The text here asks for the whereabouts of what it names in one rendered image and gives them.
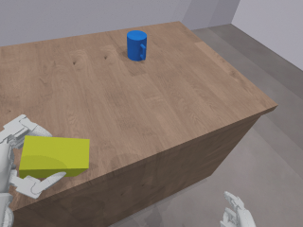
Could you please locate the robot right hand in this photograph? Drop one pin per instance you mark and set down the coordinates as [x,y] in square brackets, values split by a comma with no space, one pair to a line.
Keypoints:
[242,217]

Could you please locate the left robot forearm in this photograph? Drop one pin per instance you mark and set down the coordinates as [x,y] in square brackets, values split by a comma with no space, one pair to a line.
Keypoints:
[6,214]

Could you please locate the sponge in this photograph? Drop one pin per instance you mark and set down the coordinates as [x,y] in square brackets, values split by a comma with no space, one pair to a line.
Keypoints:
[43,156]

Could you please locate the table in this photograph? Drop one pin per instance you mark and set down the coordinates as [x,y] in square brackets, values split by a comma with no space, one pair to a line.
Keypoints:
[155,127]

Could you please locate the robot left hand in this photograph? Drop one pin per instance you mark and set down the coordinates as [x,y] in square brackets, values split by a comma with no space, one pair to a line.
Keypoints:
[13,136]

